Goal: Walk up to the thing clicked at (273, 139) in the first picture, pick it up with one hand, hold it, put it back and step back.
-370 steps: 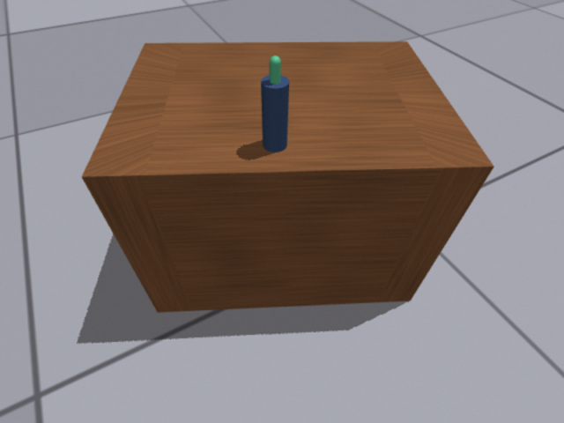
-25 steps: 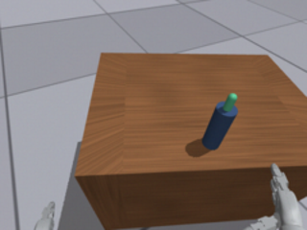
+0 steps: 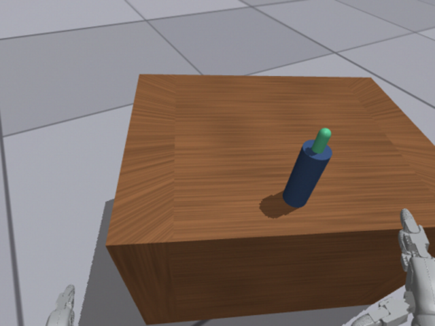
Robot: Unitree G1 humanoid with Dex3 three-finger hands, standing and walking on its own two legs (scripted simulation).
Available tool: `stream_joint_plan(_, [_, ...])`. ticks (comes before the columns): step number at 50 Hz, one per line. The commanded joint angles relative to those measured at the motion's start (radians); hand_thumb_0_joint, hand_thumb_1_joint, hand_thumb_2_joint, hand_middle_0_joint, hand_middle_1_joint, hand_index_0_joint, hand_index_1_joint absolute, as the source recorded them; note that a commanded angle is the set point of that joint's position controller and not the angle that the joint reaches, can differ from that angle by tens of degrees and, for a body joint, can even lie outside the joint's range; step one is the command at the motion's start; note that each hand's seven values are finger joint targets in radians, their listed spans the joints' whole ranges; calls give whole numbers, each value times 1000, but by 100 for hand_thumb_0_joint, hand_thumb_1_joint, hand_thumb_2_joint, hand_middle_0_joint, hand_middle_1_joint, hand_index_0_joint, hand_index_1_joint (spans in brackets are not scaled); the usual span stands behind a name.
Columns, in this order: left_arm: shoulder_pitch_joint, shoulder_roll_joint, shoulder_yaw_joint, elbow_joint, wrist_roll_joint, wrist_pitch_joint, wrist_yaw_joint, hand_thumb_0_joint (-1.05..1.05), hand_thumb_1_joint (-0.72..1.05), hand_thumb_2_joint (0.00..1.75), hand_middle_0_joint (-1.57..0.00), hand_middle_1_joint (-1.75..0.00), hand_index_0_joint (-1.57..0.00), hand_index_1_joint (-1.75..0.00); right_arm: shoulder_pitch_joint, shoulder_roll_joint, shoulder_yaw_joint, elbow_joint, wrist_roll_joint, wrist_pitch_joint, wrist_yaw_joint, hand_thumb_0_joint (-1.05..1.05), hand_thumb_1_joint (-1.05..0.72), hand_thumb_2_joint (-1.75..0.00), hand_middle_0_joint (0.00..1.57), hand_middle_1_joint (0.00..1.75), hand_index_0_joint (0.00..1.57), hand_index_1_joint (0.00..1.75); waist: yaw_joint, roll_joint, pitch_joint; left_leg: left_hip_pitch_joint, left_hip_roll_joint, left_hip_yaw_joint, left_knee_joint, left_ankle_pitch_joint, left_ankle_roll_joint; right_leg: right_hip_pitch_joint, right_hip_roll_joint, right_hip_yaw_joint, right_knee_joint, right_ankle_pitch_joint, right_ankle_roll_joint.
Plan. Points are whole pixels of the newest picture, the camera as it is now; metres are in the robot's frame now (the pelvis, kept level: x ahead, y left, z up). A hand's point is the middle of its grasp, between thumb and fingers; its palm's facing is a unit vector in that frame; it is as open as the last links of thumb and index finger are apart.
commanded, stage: rise first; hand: right
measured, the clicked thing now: (308, 168) +0.44 -0.23 +0.04
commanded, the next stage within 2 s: go down in 0.30 s
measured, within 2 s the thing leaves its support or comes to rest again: neither
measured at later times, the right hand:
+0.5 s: hand (392, 276) +0.18 -0.27 +0.08, palm faces +0.33 +0.84 -0.44, open 17.4 cm
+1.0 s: hand (412, 219) +0.26 -0.34 +0.10, palm faces +0.27 +0.95 -0.16, open 17.3 cm
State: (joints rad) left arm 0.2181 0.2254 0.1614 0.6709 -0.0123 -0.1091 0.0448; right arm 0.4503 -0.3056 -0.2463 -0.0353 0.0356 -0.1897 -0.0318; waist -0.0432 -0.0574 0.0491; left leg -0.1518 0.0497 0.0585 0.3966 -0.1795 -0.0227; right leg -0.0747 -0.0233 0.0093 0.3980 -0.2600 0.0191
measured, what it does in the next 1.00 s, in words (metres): stands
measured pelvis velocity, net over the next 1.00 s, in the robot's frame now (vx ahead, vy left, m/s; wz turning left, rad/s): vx -0.01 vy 0.00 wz -0.01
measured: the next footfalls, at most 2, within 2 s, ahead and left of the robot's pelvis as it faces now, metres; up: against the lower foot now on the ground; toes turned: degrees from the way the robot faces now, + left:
none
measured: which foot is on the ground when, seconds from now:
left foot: down 0.00-1.00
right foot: down 0.00-1.00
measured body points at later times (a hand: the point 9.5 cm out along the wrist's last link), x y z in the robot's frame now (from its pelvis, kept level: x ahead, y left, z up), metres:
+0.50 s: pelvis -0.01 +0.00 +0.00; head -0.01 +0.02 +0.45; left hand +0.15 +0.26 -0.10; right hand +0.15 -0.31 +0.10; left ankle +0.02 +0.13 -0.74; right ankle -0.02 -0.13 -0.74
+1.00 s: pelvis -0.01 +0.00 +0.00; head -0.01 +0.00 +0.45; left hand +0.16 +0.25 -0.09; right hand +0.24 -0.39 +0.11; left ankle +0.02 +0.13 -0.74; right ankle -0.02 -0.13 -0.74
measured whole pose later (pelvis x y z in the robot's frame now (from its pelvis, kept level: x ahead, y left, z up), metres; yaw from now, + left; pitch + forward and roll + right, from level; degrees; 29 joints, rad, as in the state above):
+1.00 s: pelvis -0.01 +0.00 +0.00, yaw +0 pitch +0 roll +0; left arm 0.18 0.21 0.05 0.71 -0.03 -0.16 0.13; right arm -0.04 -0.50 -0.54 0.50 0.26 -0.24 0.37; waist 0.00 -0.01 0.00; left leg -0.25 0.05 0.06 0.44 -0.18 -0.03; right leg -0.19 -0.02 0.02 0.47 -0.28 0.01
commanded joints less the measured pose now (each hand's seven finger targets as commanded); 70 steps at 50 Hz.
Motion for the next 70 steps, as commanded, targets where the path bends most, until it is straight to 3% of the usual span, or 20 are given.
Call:
stream_joint_plan(1, [-99, 127, 38, -147, -1, -53, 8, 0, -56, 6, -6, -5, -5, -6, -88, -194, -123, -206, 10, -78, -11, 0, 55, -4, 5, 6, 5, 6, -2, 40, -74, 78, -27, 31, -57, 76, 21, -87, 34, -40, -77, 152, -30])
stream_joint_plan(4, [-78, 150, 60, -154, -3, -57, 13, 0, -56, 6, -6, -5, -5, -6, -90, -197, -129, -206, 11, -89, -12, 0, 56, -4, 5, 6, 5, 6, 2, 49, -71, 74, -30, 35, -60, 57, 22, -88, 33, -39, -86, 134, -30])
stream_joint_plan(6, [-83, 88, 1, -165, -5, -60, 3, 0, -55, 6, -5, -5, -5, -6, -77, -185, -123, -209, 9, -97, -10, 0, 56, -4, 5, 6, 5, 6, -12, 41, -75, 84, -33, 41, -50, 77, 27, -91, 27, -35, -83, 167, -25])
stream_joint_plan(8, [-66, 142, 62, -127, -4, -57, 8, 0, -56, 6, -5, -5, -5, -6, -78, -211, -145, -212, 11, -100, -12, 0, 55, -5, 5, 6, 5, 6, -6, 9, -65, 75, -30, 37, -51, 70, 28, -95, 32, -39, -85, 153, -23])
stream_joint_plan(20, [-110, 117, 36, -140, -7, -68, 0, 0, -49, 0, -6, -5, -7, -4, -78, -212, -165, -225, 12, -122, -7, 0, 47, -8, 4, 6, 5, 6, -6, 25, -65, 70, -35, 39, -63, 11, 27, -108, 31, -35, -95, 98, -27])
stream_joint_plan(21, [-167, 100, 12, -145, 18, -73, -10, 0, -57, 8, -6, -6, -5, -7, -61, -125, -131, -248, -4, -151, 1, 0, 49, -6, 5, 6, 5, 6, 13, 61, -95, 46, -44, 32, -43, 23, 19, -115, 32, -21, -68, 92, -28])
stream_joint_plan(22, [-99, 170, 91, -131, -6, -72, 10, 0, -50, 1, -6, -5, -8, -4, -93, -271, -216, -209, 12, -135, -15, 0, 41, -9, 4, 6, 5, 6, -11, 27, -91, 84, -27, 35, -58, 35, 25, -103, 35, -34, -81, 119, -28])
stream_joint_plan(23, [-122, 110, 25, -111, 22, -70, -5, 0, -54, 4, -6, -5, -5, -5, -79, -161, -157, -254, -11, -157, -4, 0, 49, -7, 3, 6, 5, 6, 9, 48, -123, 54, -41, 28, -32, 65, 19, -94, 33, -19, -59, 131, -28])
stream_joint_plan(25, [-144, 188, 92, -165, 20, -74, 7, 0, -55, 5, -6, -5, -5, -5, -99, -205, -217, -179, 1, -167, -1, 0, 48, -7, 4, 6, 5, 6, 27, 59, -127, 51, -37, 25, -34, 66, 14, -90, 39, -22, -53, 123, -30])
stream_joint_plan(28, [-138, 163, 72, -169, 17, -73, 13, 0, -55, 4, -5, -4, -5, -5, -170, -244, -262, -162, 24, -179, 19, 0, 48, -7, 4, 6, 5, 6, 20, 71, -128, 53, -31, 22, -37, 62, 11, -102, 41, -18, -48, 111, -34])
stream_joint_plan(36, [-139, 93, -15, -37, -3, -56, 35, 0, -54, 4, -6, -4, -5, -4, -374, -317, -299, 2, 119, -155, 165, 0, 49, -6, 4, 5, 5, 5, 31, -14, -90, 5, -28, 12, -29, 80, 15, -145, 44, -9, -44, 102, -30])
stream_joint_plan(38, [-183, 133, 2, -65, -7, -63, 53, 0, -55, 4, -6, -4, -5, -4, -450, -355, -326, 62, 150, -150, 212, 0, 52, -7, 3, 6, 4, 6, 39, 3, -150, 12, -28, 11, -19, 103, 15, -127, 43, -5, -30, 127, -30])
stream_joint_plan(40, [-201, 115, -48, -95, -11, -70, 65, 0, -55, 4, -6, -4, -6, -4, -525, -391, -347, 116, 182, -149, 265, 0, 49, -7, 4, 5, 5, 5, 34, 14, -183, 26, -26, 11, -11, 128, 14, -119, 41, -2, -18, 153, -31])
stream_joint_plan(42, [-188, 170, -15, -117, -13, -76, 90, 0, -55, 4, -6, -4, -6, -4, -593, -448, -378, 185, 209, -144, 307, 0, 52, -7, 3, 6, 4, 6, 44, 20, -213, 31, -27, 13, -7, 132, 16, -112, 39, 3, -18, 158, -30])
stream_joint_plan(47, [-124, 130, -79, -101, -20, -94, 108, 0, -54, 4, -5, -5, -5, -4, -680, -506, -396, 365, 259, -117, 416, 0, 51, -5, 4, 5, 5, 5, 36, -11, -186, 8, -26, 13, -7, 97, 20, -155, 40, 1, -21, 123, -31])
stream_joint_plan(49, [-99, 156, -60, -95, -21, -103, 115, 0, -54, 3, -5, -5, -6, -4, -721, -522, -402, 405, 282, -107, 454, 0, 56, -6, 3, 6, 4, 6, 44, -29, -221, 1, -35, 20, 14, 148, 28, -139, 28, 7, -10, 194, -22])
stream_joint_plan(58, [-143, 123, -136, -94, -16, -143, 123, 0, -55, 4, -6, -5, -6, -5, -831, -563, -392, 499, 294, -96, 529, 0, 55, -6, 3, 5, 4, 5, 16, -50, -263, -10, -45, 13, 40, 112, 38, -187, 14, 17, 21, 209, -14])
stream_joint_plan(60, [-119, 191, -84, -132, -9, -147, 134, 0, -54, 4, -6, -5, -6, -5, -862, -610, -421, 476, 302, -104, 530, 0, 55, -6, 3, 5, 4, 5, 38, -61, -321, -1, -51, 12, 47, 150, 39, -156, 9, 23, 37, 267, -9])
stream_joint_plan(63, [-89, 194, -82, -130, -6, -148, 140, 0, -55, 4, -6, -5, -6, -5, -880, -625, -431, 479, 305, -101, 534, 0, 51, -6, 4, 5, 5, 5, 40, -81, -333, -12, -55, 13, 57, 184, 40, -143, 4, 25, 56, 359, -2])
stream_joint_plan(70, [-88, 135, -144, -101, -14, -164, 147, 0, -56, 5, -6, -5, -5, -5, -971, -691, -454, 570, 315, -85, 583, 0, 52, -6, 4, 5, 4, 5, 57, -80, -300, -35, -47, 3, 56, 150, 37, -207, 8, 21, 56, 240, -14])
